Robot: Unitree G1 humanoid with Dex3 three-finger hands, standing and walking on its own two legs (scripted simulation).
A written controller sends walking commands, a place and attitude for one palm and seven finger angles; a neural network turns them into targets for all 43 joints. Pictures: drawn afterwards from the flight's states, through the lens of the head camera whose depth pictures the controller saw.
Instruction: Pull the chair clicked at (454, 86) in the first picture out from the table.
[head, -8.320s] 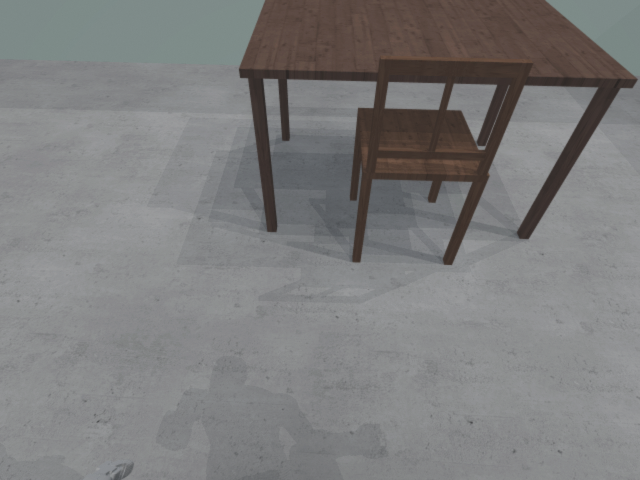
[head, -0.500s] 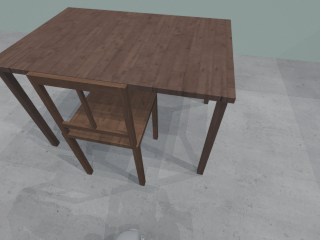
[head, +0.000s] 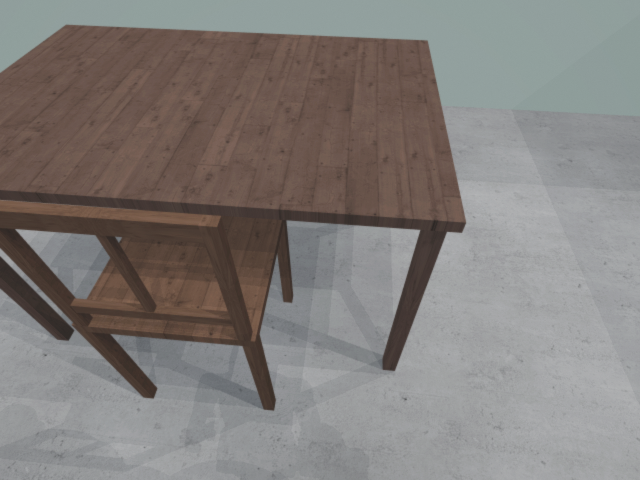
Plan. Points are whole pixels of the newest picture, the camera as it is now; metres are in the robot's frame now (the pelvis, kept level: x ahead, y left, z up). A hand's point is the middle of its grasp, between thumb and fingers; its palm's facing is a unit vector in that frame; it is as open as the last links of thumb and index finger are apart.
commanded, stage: come to a stop and stand still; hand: left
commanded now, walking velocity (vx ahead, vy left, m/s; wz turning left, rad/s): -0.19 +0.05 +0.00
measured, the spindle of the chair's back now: (129, 274) +0.45 +0.37 -0.10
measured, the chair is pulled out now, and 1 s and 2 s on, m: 0.00 0.00 0.00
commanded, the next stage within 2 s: look again from close up in 0.66 s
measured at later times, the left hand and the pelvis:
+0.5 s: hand out of the picture -0.03 +0.22 -0.17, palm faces +0.08 -0.98 -0.17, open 7.4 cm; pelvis -0.06 +0.04 +0.01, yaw +1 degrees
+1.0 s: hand out of the picture -0.04 +0.17 -0.17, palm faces +0.01 -0.98 -0.20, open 7.3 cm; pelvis -0.05 +0.01 +0.00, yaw -1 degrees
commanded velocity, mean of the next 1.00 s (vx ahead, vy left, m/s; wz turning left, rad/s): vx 0.03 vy -0.01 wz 0.00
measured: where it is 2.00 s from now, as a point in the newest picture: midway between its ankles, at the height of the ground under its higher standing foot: outside the picture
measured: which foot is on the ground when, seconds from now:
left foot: down 0.00-0.06, up 0.08-0.36, down 0.38-1.00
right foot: down 0.00-0.38, up 0.40-0.74, down 0.76-1.00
